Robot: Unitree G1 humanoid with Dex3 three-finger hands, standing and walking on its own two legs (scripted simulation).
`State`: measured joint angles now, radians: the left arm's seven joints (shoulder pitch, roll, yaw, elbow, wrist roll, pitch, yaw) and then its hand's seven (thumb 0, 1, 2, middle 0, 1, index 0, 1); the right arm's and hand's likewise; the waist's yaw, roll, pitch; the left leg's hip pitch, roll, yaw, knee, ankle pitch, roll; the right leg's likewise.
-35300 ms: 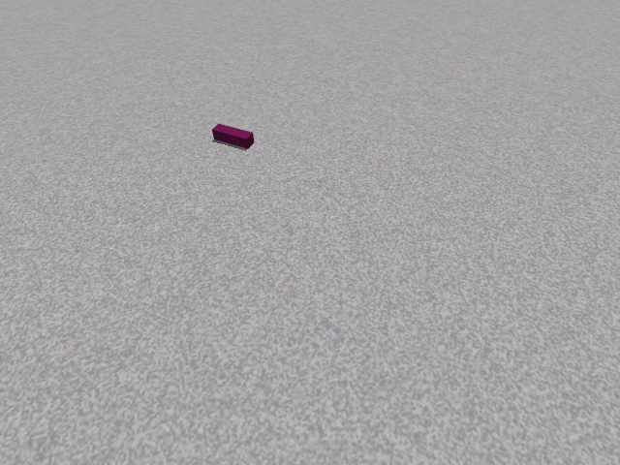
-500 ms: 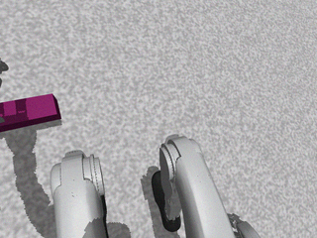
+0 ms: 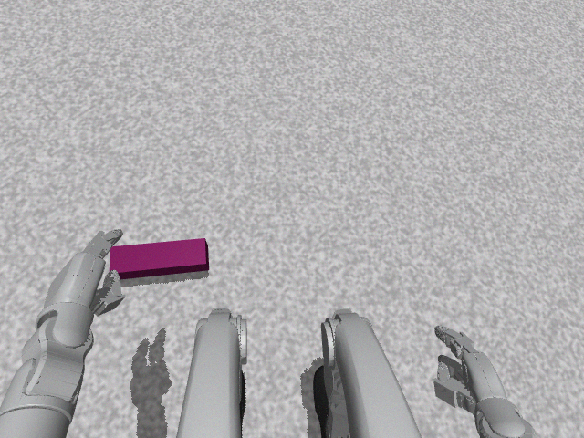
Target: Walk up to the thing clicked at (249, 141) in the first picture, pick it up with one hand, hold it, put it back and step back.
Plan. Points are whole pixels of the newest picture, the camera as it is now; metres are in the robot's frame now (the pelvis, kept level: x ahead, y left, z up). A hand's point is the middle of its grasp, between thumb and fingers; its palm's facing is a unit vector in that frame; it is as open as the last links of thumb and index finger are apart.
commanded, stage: home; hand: left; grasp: from above
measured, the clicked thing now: (161, 258) +0.47 +0.31 -0.48
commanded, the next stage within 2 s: none
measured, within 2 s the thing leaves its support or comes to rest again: neither
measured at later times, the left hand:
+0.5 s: hand (84, 333) +0.24 +0.20 +0.10, palm faces +0.13 -0.97 -0.22, open 7.4 cm
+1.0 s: hand (60, 359) +0.22 +0.19 +0.16, palm faces +0.14 -0.97 -0.20, open 7.4 cm
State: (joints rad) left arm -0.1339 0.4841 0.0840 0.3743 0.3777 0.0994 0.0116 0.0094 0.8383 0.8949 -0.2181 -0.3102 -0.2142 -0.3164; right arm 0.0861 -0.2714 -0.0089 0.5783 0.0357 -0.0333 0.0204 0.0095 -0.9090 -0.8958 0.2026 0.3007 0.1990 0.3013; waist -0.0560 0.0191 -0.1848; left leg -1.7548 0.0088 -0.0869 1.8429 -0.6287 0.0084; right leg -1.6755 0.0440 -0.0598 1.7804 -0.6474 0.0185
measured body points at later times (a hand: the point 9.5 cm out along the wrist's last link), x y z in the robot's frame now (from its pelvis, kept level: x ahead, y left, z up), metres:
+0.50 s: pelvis +0.06 +0.00 +0.18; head +0.13 +0.02 +0.62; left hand +0.24 +0.25 +0.12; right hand +0.23 -0.23 +0.10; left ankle +0.08 +0.11 -0.48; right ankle +0.08 -0.13 -0.48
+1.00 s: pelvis +0.08 +0.00 +0.20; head +0.10 +0.01 +0.65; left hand +0.21 +0.24 +0.17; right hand +0.27 -0.23 +0.15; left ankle +0.08 +0.11 -0.48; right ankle +0.08 -0.13 -0.48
